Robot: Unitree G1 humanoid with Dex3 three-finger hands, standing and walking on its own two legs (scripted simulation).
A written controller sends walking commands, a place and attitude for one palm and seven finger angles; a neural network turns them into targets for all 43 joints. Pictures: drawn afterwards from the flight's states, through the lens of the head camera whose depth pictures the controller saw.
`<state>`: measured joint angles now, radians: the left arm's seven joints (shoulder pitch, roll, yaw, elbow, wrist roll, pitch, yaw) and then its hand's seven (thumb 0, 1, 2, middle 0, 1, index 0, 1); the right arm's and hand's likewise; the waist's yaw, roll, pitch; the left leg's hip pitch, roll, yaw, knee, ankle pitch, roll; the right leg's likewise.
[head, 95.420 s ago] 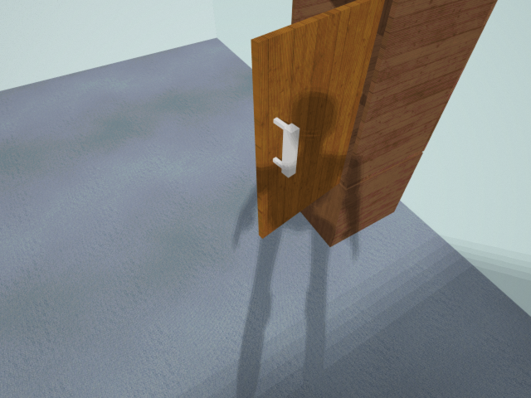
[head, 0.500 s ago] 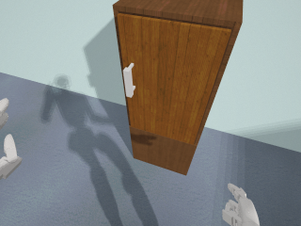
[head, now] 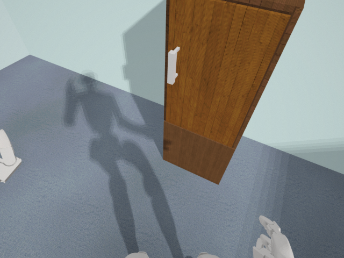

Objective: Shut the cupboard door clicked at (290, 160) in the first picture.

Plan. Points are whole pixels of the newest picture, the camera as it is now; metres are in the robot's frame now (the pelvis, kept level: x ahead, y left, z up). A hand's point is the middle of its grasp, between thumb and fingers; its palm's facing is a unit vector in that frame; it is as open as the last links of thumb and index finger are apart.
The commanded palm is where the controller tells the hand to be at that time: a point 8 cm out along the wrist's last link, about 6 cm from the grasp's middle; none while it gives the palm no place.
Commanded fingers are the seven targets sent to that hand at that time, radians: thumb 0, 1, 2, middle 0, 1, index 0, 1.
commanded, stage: step back with the hand held close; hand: left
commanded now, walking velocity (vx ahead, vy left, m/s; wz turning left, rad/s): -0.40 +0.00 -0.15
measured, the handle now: (174, 65) +0.76 +0.05 +0.03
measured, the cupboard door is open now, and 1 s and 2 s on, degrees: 0 0 0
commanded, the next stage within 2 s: stop stepping back and stand still in 0.06 s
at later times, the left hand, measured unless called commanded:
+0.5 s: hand out of the picture +0.13 +0.30 +0.18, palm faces +0.43 -0.80 -0.42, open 7.4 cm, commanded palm +0.08 +0.31 +0.20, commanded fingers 0.00 0.90 0.90 -0.20 -0.30 -0.20 -0.30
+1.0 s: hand out of the picture +0.13 +0.28 +0.17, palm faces +0.38 -0.84 -0.39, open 7.4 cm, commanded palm +0.08 +0.31 +0.20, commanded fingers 0.00 0.90 0.90 -0.20 -0.30 -0.20 -0.30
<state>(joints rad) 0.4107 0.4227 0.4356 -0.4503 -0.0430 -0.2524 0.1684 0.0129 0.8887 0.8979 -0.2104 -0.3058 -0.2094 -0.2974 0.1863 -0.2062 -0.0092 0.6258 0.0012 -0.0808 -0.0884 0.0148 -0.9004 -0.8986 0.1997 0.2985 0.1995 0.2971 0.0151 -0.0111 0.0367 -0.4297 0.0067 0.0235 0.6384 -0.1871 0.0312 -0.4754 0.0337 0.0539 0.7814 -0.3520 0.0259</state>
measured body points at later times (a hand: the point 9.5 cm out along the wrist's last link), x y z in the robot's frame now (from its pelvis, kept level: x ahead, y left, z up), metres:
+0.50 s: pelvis -0.09 +0.03 +0.02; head -0.11 +0.05 +0.46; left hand +0.10 +0.34 +0.20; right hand +0.01 -0.24 -0.06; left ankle -0.05 +0.11 -0.72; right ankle -0.07 -0.12 -0.72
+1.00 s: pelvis -0.10 +0.03 +0.02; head -0.12 +0.03 +0.47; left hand +0.10 +0.32 +0.19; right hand +0.02 -0.23 -0.07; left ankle -0.05 +0.12 -0.72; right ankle -0.15 -0.07 -0.72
